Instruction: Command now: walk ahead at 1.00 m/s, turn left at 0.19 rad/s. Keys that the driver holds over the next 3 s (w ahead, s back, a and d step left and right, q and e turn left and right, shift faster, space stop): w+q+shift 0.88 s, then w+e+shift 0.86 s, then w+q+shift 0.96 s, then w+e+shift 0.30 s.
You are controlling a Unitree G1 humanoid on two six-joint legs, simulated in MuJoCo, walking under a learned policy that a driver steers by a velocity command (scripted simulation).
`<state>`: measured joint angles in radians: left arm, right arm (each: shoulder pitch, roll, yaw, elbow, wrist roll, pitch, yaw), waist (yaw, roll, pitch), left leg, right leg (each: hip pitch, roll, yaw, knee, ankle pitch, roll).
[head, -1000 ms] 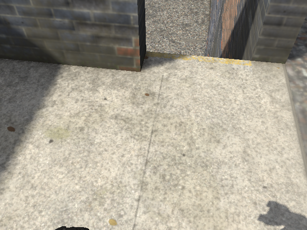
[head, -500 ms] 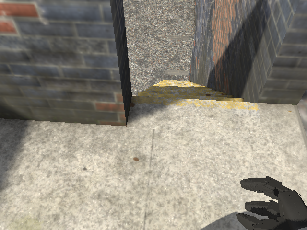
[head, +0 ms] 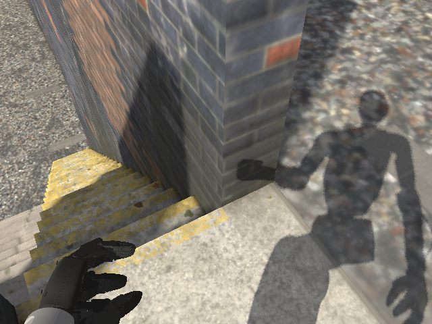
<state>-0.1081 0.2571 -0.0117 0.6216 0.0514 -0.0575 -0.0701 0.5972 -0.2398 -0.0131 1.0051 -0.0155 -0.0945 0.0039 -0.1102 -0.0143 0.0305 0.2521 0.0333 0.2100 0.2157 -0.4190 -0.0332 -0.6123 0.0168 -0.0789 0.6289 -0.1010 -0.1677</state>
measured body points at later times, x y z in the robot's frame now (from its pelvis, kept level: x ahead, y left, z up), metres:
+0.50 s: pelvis +0.37 +0.07 -0.01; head +0.38 +0.05 +0.43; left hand +0.38 +0.37 -0.11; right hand +0.60 -0.15 -0.11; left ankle +0.46 +0.18 -0.71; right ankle +0.20 -0.09 -0.63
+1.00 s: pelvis +0.48 +0.04 +0.02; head +0.51 +0.06 +0.46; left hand +0.31 +0.28 -0.09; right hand +0.81 -0.01 -0.07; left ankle +0.38 +0.14 -0.56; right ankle +0.62 -0.02 -0.71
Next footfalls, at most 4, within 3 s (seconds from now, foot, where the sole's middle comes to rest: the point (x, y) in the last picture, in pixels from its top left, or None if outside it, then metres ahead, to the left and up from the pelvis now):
0.02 right None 0.21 -0.08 -0.75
0.46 left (142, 319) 0.49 0.19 -0.75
0.78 right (200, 261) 0.65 0.01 -0.75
1.14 left None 0.42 0.19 -0.75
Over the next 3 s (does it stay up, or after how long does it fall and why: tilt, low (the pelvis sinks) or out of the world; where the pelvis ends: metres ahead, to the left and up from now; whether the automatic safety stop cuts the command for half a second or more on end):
stays up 0.35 -0.02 0.02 its command is cut before an obstacle after 0.1 s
